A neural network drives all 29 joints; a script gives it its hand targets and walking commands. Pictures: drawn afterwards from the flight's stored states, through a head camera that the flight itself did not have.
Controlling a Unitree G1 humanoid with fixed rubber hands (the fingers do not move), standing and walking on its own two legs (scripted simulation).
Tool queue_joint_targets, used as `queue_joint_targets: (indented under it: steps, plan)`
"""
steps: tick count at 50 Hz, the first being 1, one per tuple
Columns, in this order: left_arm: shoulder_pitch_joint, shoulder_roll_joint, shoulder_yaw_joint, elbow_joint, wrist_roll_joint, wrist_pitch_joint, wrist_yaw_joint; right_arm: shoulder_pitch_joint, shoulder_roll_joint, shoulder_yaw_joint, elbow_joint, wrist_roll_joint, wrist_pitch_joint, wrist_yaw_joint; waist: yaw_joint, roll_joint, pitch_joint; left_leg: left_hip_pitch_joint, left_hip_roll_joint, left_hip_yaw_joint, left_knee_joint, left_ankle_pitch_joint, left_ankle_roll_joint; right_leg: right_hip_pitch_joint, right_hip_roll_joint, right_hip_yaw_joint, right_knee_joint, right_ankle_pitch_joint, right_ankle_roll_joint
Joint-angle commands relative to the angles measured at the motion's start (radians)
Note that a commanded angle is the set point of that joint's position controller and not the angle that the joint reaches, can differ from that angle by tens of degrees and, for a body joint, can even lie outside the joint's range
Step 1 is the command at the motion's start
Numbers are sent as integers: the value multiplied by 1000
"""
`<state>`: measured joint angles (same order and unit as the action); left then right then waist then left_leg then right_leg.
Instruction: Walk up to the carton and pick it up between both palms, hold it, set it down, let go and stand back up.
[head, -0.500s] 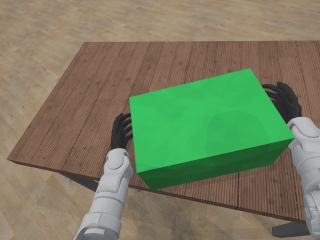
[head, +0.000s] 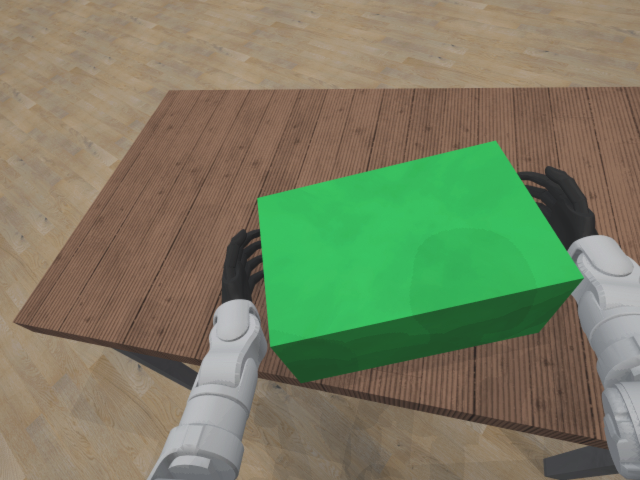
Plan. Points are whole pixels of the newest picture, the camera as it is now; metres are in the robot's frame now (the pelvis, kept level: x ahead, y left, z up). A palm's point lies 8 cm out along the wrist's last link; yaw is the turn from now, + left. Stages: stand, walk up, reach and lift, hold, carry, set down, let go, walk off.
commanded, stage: reach and lift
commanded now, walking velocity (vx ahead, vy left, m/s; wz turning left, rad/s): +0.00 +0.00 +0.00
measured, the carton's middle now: (396, 264) +0.41 +0.02 +0.02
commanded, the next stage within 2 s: none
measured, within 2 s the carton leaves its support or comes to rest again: leaves its support in 0.18 s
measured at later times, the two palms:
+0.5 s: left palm (235, 289) +0.33 +0.21 +0.05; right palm (581, 234) +0.45 -0.18 +0.05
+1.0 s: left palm (233, 283) +0.33 +0.21 +0.06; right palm (593, 233) +0.43 -0.18 +0.07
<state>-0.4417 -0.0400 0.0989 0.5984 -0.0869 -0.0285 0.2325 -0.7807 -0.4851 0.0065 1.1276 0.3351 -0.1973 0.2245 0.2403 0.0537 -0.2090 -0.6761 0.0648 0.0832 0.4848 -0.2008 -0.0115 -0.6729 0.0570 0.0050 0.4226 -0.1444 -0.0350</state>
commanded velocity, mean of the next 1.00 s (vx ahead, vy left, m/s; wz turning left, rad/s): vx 0.00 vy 0.00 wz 0.00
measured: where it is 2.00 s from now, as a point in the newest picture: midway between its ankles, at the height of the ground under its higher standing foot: outside the picture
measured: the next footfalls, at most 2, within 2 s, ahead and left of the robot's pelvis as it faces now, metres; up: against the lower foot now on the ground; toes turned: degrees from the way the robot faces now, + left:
none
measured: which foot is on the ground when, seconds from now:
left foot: down 0.00-1.00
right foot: down 0.00-1.00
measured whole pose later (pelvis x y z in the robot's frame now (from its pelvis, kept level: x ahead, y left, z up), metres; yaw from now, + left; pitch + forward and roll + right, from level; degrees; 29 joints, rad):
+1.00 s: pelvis -0.02 -0.01 +0.00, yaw +0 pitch +20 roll +0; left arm -0.49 0.03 0.13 0.66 -0.14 0.08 0.22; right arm -0.78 -0.39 0.01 1.13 0.24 -0.13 0.19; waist 0.17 0.02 -0.28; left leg -0.62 0.06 0.08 0.43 -0.15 -0.01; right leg -0.63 0.06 0.00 0.40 -0.12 -0.04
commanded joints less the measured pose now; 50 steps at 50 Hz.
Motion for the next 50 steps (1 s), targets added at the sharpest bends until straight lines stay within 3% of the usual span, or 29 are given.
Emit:
queue_joint_targets:
  steps: [1, 8, 9, 14, 15, 17, 18, 19, 20, 21, 25, 26, 27, 29, 30, 31, 32, 34, 35, 37, 38, 39, 40, 42, 44, 45, 46, 48, 50]
  plan:
    - [-522, -158, -123, -296, 13, -81, -70, -659, 88, 101, -275, -134, -101, 20, -46, -293, -754, 205, -61, -30, 30, 504, -6, 554, 10, -40, 57, 624, 34]
    - [-540, -390, -264, -279, 20, -59, -139, -640, 355, 172, -250, -186, -99, 93, -69, -297, -759, 254, -68, -44, 0, 518, -10, 555, 5, -72, 38, 636, 29]
    - [-552, -410, -282, -316, 10, -57, -137, -633, 339, 143, -205, -212, -101, 91, -104, -284, -758, 265, -68, -56, 2, 546, -14, 563, 1, -69, 46, 688, 30]
    - [-597, -396, -275, -287, 23, -48, -148, -664, 346, 137, -239, -210, -107, 106, -87, -287, -798, 246, -71, -48, -15, 505, -13, 587, 5, -79, 55, 672, 34]
    - [-546, -397, -272, -307, 20, -35, -148, -635, 368, 184, -278, -185, -95, 108, -57, -291, -778, 251, -71, -42, -12, 532, -10, 606, 7, -67, 58, 702, 37]
    - [-629, -405, -295, -319, 2, -39, -142, -654, 359, 146, -230, -200, -101, 116, -89, -278, -794, 257, -67, -55, -22, 497, -12, 570, 1, -69, 48, 639, 23]
    - [-613, -422, -304, -328, 1, -35, -137, -657, 358, 156, -233, -187, -102, 124, -67, -261, -793, 303, -60, -51, -21, 519, -20, 549, 13, -80, 43, 612, 17]
    - [-628, -385, -280, -321, 12, -31, -141, -686, 366, 161, -271, -199, -91, 122, -66, -309, -762, 260, -64, -41, -28, 471, -4, 587, 13, -76, 51, 611, 27]
    - [-647, -398, -296, -345, 0, -26, -138, -680, 352, 151, -252, -199, -83, 129, -68, -274, -798, 276, -62, -50, -36, 467, -13, 562, 14, -84, 45, 570, 23]
    - [-629, -386, -286, -343, 7, -16, -144, -661, 386, 191, -276, -181, -75, 124, -51, -302, -763, 256, -70, -38, -33, 462, -1, 587, 5, -66, 45, 588, 30]
    - [-688, -347, -257, -276, 10, 4, -158, -690, 390, 132, -290, -213, -52, 120, -83, -352, -701, 234, -72, -26, -71, 329, 14, 623, -11, -55, 18, 504, 37]
    - [-736, -362, -254, -305, 19, 9, -156, -707, 404, 138, -271, -206, -44, 131, -76, -311, -666, 238, -71, -23, -82, 305, 5, 607, -8, -65, 15, 455, 31]
    - [-741, -363, -238, -290, 16, 2, -166, -701, 409, 160, -281, -208, -42, 135, -54, -345, -663, 219, -72, -20, -89, 304, 17, 624, -11, -58, 27, 471, 45]
    - [-843, -311, -228, -233, 7, 10, -182, -721, 447, 135, -274, -240, -24, 113, -83, -341, -628, 152, -88, -1, -118, 196, 23, 656, -35, -31, 7, 396, 51]
    - [-851, -330, -228, -241, 17, 7, -173, -731, 439, 113, -213, -240, -20, 128, -81, -311, -586, 185, -79, 0, -123, 195, 22, 617, -32, -47, 8, 357, 52]
    - [-784, -329, -242, -275, 5, -1, -174, -673, 490, 171, -290, -215, -24, 119, -53, -330, -637, 213, -85, 7, -109, 290, 17, 677, -21, -38, 12, 454, 38]
    - [-847, -350, -256, -271, 1, 6, -170, -739, 454, 130, -255, -221, -27, 126, -79, -285, -640, 221, -76, -9, -113, 272, 5, 630, -21, -56, 9, 412, 36]
    - [-898, -352, -263, -342, -21, -5, -162, -761, 479, 162, -272, -196, -18, 126, -59, -280, -721, 235, -77, -6, -104, 288, 5, 642, -20, -49, 12, 413, 39]
    - [-883, -349, -290, -309, -41, 0, -165, -730, 488, 152, -288, -201, -12, 125, -88, -292, -711, 231, -80, -8, -111, 274, 6, 635, -23, -46, 0, 419, 38]
    - [-862, -305, -242, -199, -27, 14, -188, -735, 508, 168, -318, -209, 1, 103, -75, -319, -655, 163, -98, 0, -113, 196, 27, 677, -40, -19, 4, 405, 62]
    - [-871, -293, -266, -298, -48, 5, -179, -747, 496, 167, -414, -204, -6, 94, -84, -322, -755, 162, -94, -10, -106, 238, 19, 728, -33, -23, 31, 470, 61]
    - [-896, -334, -268, -274, -33, 5, -179, -743, 510, 151, -298, -206, 4, 111, -88, -307, -684, 177, -87, -13, -120, 211, 17, 677, -30, -40, 10, 391, 55]
    - [-915, -276, -265, -308, -61, 0, -194, -705, 566, 184, -327, -213, 20, 94, -92, -353, -702, 175, -101, 12, -109, 226, 30, 728, -54, -11, 7, 446, 74]
    - [-866, -342, -303, -306, -65, 9, -185, -694, 535, 172, -338, -189, 21, 95, -111, -298, -745, 200, -93, -16, -105, 293, 12, 728, -30, -35, 26, 529, 60]
    - [-898, -319, -288, -267, -70, 16, -203, -699, 569, 191, -361, -190, 38, 80, -112, -316, -707, 178, -106, -8, -108, 279, 21, 773, -51, -12, 20, 531, 76]
    - [-901, -359, -323, -326, -65, 18, -187, -708, 553, 182, -350, -175, 26, 92, -109, -243, -721, 219, -93, -29, -101, 342, -4, 738, -32, -31, 28, 534, 55]
    - [-889, -344, -293, -287, -56, 24, -198, -696, 579, 206, -347, -167, 35, 86, -89, -266, -676, 249, -98, -19, -102, 328, 4, 737, -36, -25, 9, 501, 58]
    - [-973, -314, -313, -294, -78, 27, -203, -712, 589, 190, -359, -182, 44, 77, -124, -254, -669, 223, -103, -22, -113, 266, 8, 724, -47, -19, 1, 468, 63]
    - [-928, -323, -327, -343, -92, 22, -207, -683, 623, 206, -391, -181, 48, 72, -111, -259, -697, 281, -101, -22, -108, 330, 8, 737, -43, -17, -11, 503, 58]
